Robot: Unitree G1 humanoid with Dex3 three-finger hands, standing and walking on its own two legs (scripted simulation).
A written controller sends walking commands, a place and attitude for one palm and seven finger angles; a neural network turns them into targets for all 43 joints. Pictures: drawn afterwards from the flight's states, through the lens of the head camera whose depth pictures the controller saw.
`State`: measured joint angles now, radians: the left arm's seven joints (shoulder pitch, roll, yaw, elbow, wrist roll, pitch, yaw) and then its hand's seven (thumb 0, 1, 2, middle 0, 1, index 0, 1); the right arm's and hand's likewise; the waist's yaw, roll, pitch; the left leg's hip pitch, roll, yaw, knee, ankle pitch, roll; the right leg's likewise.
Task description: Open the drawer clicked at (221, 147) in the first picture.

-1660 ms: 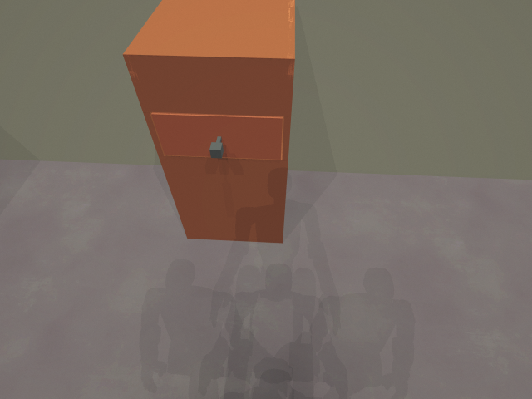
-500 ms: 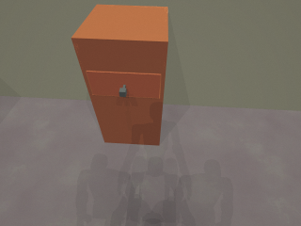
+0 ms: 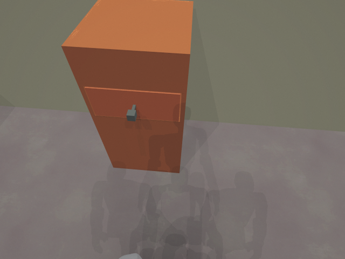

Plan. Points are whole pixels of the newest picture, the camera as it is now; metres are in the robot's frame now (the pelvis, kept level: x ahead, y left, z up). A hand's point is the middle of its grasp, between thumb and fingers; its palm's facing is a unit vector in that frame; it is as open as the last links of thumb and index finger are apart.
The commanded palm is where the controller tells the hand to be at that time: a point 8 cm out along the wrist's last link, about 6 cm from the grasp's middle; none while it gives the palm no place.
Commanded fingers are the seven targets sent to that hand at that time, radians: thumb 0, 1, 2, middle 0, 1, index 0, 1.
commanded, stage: take the last steps up to it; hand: left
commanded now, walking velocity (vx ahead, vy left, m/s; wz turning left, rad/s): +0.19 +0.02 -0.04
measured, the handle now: (132, 112) +0.67 +0.20 -0.17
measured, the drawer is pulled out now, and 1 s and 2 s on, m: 0.00 0.00 0.00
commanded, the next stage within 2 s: come to a stop and stand still in 0.12 s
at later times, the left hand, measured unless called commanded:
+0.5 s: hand (120, 255) +0.16 +0.15 -0.17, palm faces +0.06 -0.97 -0.25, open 7.3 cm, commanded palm none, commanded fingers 0.00 0.90 0.90 -0.20 -0.30 -0.20 -0.30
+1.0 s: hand (121, 258) +0.15 +0.14 -0.18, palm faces +0.07 -0.97 -0.23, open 7.3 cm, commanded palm none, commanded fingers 0.00 0.90 0.90 -0.20 -0.30 -0.20 -0.30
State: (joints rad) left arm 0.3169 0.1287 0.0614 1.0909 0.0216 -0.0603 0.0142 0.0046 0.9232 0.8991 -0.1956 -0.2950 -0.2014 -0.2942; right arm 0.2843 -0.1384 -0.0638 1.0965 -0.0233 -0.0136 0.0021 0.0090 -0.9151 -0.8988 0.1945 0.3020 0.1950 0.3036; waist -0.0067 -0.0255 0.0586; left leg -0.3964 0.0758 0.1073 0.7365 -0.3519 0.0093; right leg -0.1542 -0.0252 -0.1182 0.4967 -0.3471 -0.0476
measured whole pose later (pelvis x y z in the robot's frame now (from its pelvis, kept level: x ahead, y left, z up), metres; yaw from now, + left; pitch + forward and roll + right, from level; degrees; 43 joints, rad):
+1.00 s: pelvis +0.12 -0.04 -0.01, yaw +0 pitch -1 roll +0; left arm 0.21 0.16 0.05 1.05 0.02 0.02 0.03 0.00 0.91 0.90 -0.20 -0.30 -0.21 -0.29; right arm 0.15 -0.20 -0.04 1.02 -0.02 0.02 -0.02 0.00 -0.91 -0.90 0.19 0.30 0.20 0.30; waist 0.01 0.01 0.10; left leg -0.23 0.03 -0.01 0.52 -0.30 -0.02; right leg -0.22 0.00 -0.10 0.55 -0.32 -0.05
